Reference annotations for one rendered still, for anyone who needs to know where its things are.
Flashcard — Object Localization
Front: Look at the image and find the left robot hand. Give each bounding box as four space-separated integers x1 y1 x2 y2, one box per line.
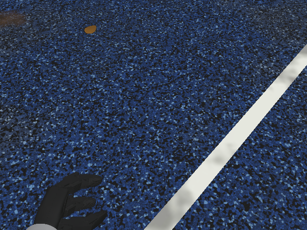
34 172 107 230

